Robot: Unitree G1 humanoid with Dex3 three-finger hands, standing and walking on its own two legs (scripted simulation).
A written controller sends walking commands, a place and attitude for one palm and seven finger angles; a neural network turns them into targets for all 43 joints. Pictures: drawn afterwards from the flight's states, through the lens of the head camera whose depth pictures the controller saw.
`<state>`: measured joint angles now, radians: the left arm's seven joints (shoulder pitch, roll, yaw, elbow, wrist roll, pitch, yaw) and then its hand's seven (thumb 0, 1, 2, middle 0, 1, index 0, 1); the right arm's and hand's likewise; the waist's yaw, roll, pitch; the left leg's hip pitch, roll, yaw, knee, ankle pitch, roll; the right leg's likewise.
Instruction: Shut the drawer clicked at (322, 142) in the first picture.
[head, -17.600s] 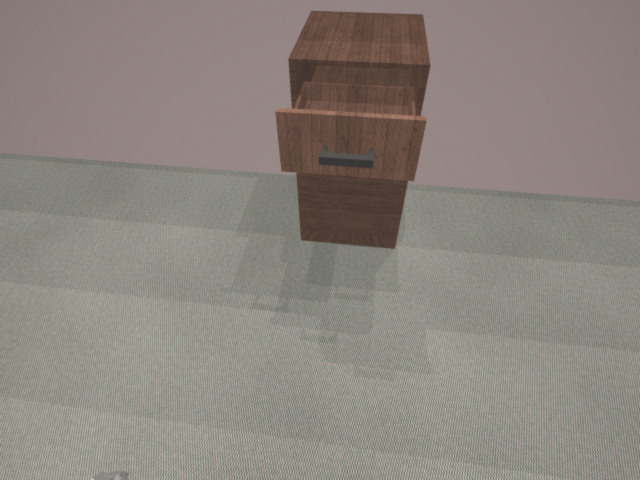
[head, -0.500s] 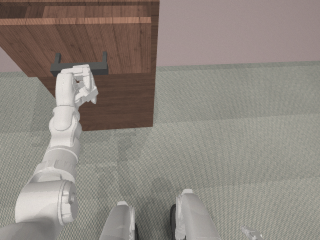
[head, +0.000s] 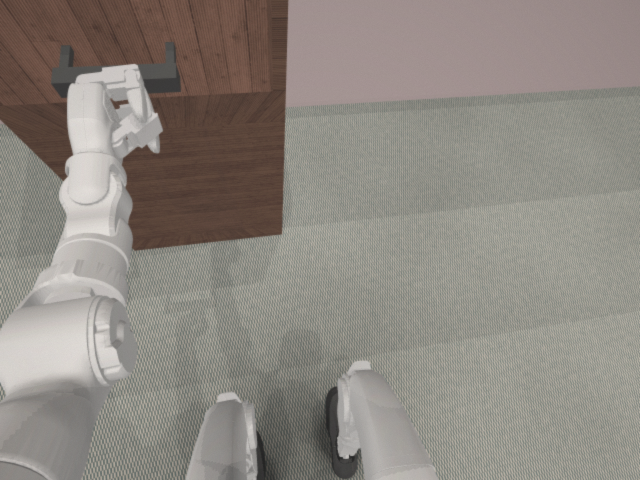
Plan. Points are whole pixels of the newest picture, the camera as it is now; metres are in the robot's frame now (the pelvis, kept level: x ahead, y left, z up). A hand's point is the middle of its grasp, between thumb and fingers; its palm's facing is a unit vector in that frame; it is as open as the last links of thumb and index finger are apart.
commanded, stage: push the drawer shut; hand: left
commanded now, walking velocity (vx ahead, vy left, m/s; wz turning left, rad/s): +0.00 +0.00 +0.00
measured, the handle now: (119, 66) +0.61 +0.18 +0.04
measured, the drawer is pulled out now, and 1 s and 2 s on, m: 0.01 0.00 0.00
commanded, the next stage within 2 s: pull the fist back off the drawer in 0.22 s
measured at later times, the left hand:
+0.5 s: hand (145, 114) +0.55 +0.15 +0.04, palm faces +0.02 -1.00 -0.06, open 2.8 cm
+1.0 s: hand (147, 128) +0.53 +0.15 +0.03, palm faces +0.03 -1.00 -0.03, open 3.1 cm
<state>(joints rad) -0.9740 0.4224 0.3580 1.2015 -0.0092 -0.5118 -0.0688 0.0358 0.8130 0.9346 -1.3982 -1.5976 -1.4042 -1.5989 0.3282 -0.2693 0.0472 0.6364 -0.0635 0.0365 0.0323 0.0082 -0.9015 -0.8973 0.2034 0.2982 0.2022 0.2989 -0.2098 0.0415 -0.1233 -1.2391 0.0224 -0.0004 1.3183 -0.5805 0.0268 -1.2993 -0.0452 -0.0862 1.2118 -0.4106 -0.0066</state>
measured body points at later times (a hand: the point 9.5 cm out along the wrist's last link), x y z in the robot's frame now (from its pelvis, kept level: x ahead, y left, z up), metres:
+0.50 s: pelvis -0.02 +0.00 -0.02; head +0.17 +0.03 +0.39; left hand +0.54 +0.20 +0.04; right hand -0.02 -0.26 -0.12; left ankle +0.01 +0.10 -0.61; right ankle +0.08 -0.13 -0.61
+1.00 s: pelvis +0.01 +0.01 +0.01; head +0.18 +0.03 +0.42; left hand +0.52 +0.20 +0.04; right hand +0.02 -0.24 -0.11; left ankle +0.01 +0.10 -0.61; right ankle +0.08 -0.12 -0.61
